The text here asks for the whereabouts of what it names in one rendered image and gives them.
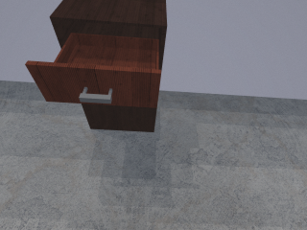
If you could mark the cabinet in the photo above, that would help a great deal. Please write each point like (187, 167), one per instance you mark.
(127, 18)

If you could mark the drawer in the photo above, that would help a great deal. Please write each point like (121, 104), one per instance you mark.
(127, 65)

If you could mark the handle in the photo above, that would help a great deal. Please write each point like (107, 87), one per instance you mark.
(95, 98)

